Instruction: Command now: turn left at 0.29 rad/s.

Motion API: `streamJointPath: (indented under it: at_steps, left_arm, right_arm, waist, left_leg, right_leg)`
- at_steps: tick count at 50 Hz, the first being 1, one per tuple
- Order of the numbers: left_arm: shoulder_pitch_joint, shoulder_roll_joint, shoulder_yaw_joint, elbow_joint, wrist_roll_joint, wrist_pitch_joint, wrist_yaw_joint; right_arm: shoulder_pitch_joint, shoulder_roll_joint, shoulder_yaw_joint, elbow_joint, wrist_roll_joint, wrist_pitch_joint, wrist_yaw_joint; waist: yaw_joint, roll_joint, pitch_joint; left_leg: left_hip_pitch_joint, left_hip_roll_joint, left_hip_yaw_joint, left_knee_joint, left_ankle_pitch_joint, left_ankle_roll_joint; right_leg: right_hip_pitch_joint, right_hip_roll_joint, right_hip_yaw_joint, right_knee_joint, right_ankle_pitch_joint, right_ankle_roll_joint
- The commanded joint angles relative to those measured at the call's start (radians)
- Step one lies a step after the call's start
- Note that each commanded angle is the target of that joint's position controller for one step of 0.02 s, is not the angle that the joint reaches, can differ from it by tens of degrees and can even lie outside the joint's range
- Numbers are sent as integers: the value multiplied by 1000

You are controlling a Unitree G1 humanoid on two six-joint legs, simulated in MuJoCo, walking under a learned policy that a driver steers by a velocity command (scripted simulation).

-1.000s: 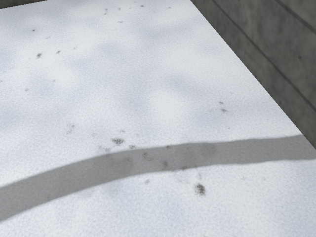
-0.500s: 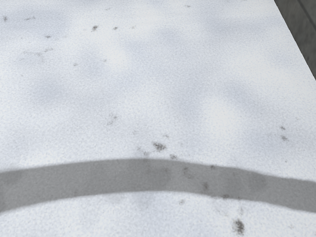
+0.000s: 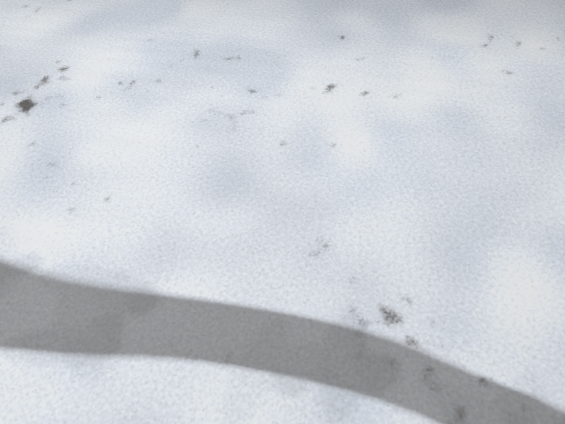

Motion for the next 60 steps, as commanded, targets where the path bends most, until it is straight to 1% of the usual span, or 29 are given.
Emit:
streamJointPath:
  at_steps: [1,3,6,7,8,9,10,12,14,17,21,24,25,26,27,28,29,30,32,39,46,48,49,51,52,54,56,58,60]
  left_arm:
    - [-24,166,36,-60,-5,3,1]
    - [-3,156,25,-45,-13,3,-18]
    - [35,147,16,-22,-39,-6,-31]
    - [60,138,10,-22,-22,-19,-40]
    - [82,96,-2,-38,2,-40,-54]
    - [23,107,-3,-54,-11,-44,-48]
    - [-9,152,10,-54,-17,-38,-42]
    - [-22,156,20,-55,-18,-19,-29]
    - [-6,154,27,-67,-25,-5,-35]
    - [20,133,33,-65,-39,15,-38]
    - [24,122,25,-86,-38,31,-57]
    - [77,127,32,-88,-35,36,-78]
    - [106,146,45,-83,-25,34,-69]
    - [127,253,72,-99,-20,27,-53]
    - [144,356,87,-134,3,11,-53]
    - [164,320,75,-140,29,-11,-62]
    - [123,293,65,-140,23,-26,-60]
    - [68,267,59,-144,-1,-26,-49]
    - [7,226,40,-160,-23,-14,-31]
    - [40,231,44,-178,-20,4,-6]
    - [1,135,-2,-162,11,5,-30]
    - [-16,121,-13,-146,10,-1,-39]
    - [14,119,-14,-131,12,-8,-42]
    - [85,153,0,-130,30,-26,-42]
    - [58,149,0,-136,29,-29,-37]
    - [-5,153,10,-151,17,-19,-23]
    - [0,139,17,-165,13,-4,-19]
    - [11,124,24,-172,10,-1,-21]
    - [45,119,30,-175,10,-4,-29]
  right_arm:
    - [-50,25,29,-96,-9,-21,7]
    - [-31,30,30,-78,-11,-20,12]
    - [26,2,19,-43,-21,-31,16]
    - [49,-54,9,-55,-28,-32,7]
    - [39,-141,-10,-58,-45,-25,-4]
    - [14,-99,-4,-48,-54,-27,2]
    - [-39,-59,6,-66,-51,-35,5]
    - [-29,-78,-4,-60,-39,-46,-3]
    - [-1,-87,-9,-55,-29,-55,-20]
    - [-43,-76,-11,-54,-18,-65,-28]
    - [-102,-91,-20,-49,-7,-51,-20]
    - [-97,-100,-22,-27,12,-39,-15]
    - [-52,-80,-18,-10,9,-42,-11]
    - [-13,-33,-8,-10,-23,-43,-9]
    - [-114,2,14,-84,-51,-48,-13]
    - [-164,-46,1,-85,-32,-53,-19]
    - [-164,-66,-6,-73,-14,-53,-21]
    - [-142,-73,-12,-50,-17,-50,-28]
    - [-116,-79,-17,-33,-27,-45,-33]
    - [-130,-33,1,-22,-19,-61,-21]
    - [-85,-10,23,10,-13,-72,8]
    - [-55,3,30,21,-12,-79,18]
    - [-59,-15,31,18,-22,-82,20]
    - [-76,-140,7,-9,-27,-83,14]
    - [-80,-136,1,-3,-14,-81,18]
    - [-80,-92,12,-12,-10,-82,19]
    - [-74,-96,10,-26,-6,-84,17]
    - [-62,-95,7,-40,-3,-78,12]
    - [-48,-56,17,-51,3,-68,8]
  waist:
    - [9,-229,-133]
    - [11,-268,-132]
    - [-22,-225,-77]
    - [-15,-153,-118]
    - [29,55,-152]
    - [6,170,-149]
    - [-3,134,-91]
    - [-23,171,-50]
    - [-36,201,-50]
    - [-14,103,-53]
    - [-11,123,-89]
    - [14,103,-108]
    - [13,47,-101]
    - [-11,-183,-95]
    - [15,-402,-101]
    - [72,-253,-175]
    - [41,-189,-135]
    - [12,-129,-108]
    - [-19,-146,-94]
    - [2,-159,-114]
    - [17,-178,-114]
    - [-16,-160,-91]
    - [-15,-135,-81]
    - [61,20,-87]
    - [47,97,-88]
    - [19,110,-82]
    - [14,110,-79]
    - [8,75,-90]
    - [17,-31,-104]
  left_leg:
    - [57,40,60,-215,-38,-12]
    - [193,44,97,-393,-39,-4]
    - [431,35,99,-787,298,53]
    - [558,134,3,-753,431,84]
    - [593,284,-105,-677,591,163]
    - [425,330,-134,-720,446,245]
    - [389,299,-113,-745,342,247]
    - [388,294,-103,-749,321,234]
    - [405,396,-168,-749,519,306]
    - [449,427,-125,-741,634,324]
    - [414,376,6,-707,646,285]
    - [391,358,76,-608,557,230]
    - [329,315,132,-517,428,170]
    - [122,219,235,-264,150,68]
    - [-130,62,167,-19,-282,4]
    - [-152,70,32,131,-292,13]
    - [-163,89,10,159,-206,31]
    - [-170,107,7,129,-109,35]
    - [-113,105,11,95,15,24]
    - [-81,65,-2,-154,115,-12]
    - [196,113,45,-408,96,7]
    - [316,98,69,-612,228,31]
    - [364,105,48,-684,332,46]
    - [378,203,-75,-618,599,118]
    - [308,202,-102,-639,480,159]
    - [250,205,-157,-673,396,172]
    - [233,197,-181,-651,394,173]
    - [210,175,-183,-614,371,169]
    - [120,86,-101,-518,72,140]
  right_leg:
    - [172,-182,142,-93,414,-212]
    - [135,-178,154,-97,386,-222]
    - [19,-140,169,-60,294,-152]
    - [-54,-114,168,-28,178,-84]
    - [-141,-18,71,62,-56,-10]
    - [-88,-2,20,84,-166,25]
    - [-87,6,8,128,-127,40]
    - [-150,27,-11,202,-101,37]
    - [-215,16,20,424,-317,29]
    - [-292,-18,58,553,-352,39]
    - [-143,-8,-17,377,-231,48]
    - [-11,47,-98,119,-49,3]
    - [70,75,-86,15,67,-24]
    - [213,-89,185,-63,387,-97]
    - [251,-328,556,-101,684,-315]
    - [248,-348,568,-133,547,-384]
    - [219,-294,482,-131,427,-334]
    - [198,-237,413,-123,326,-271]
    - [133,-174,346,-125,317,-221]
    - [183,-130,374,-123,206,-222]
    - [66,-124,335,-104,166,-225]
    - [32,-100,306,-88,135,-194]
    - [23,-78,292,-82,111,-157]
    - [7,36,191,0,-22,-77]
    - [42,78,114,29,-27,-40]
    - [75,82,71,84,-1,-27]
    - [72,75,64,96,26,-40]
    - [84,62,63,88,32,-56]
    - [127,7,135,-12,-218,-103]
Keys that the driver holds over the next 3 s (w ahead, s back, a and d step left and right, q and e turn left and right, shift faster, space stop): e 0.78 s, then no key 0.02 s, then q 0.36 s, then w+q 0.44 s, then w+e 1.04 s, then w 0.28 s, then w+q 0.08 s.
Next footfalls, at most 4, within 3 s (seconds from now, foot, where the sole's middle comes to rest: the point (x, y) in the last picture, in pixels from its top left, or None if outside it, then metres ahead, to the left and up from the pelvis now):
0.14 left None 0.03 0.15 -0.78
0.50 right None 0.00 -0.12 -0.78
1.00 left None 0.08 0.10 -0.78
1.54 left None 0.19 0.14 -0.78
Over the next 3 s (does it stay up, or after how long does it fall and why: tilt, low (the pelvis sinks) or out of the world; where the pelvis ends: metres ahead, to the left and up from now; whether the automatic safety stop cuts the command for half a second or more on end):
stays up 0.86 -0.09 -0.01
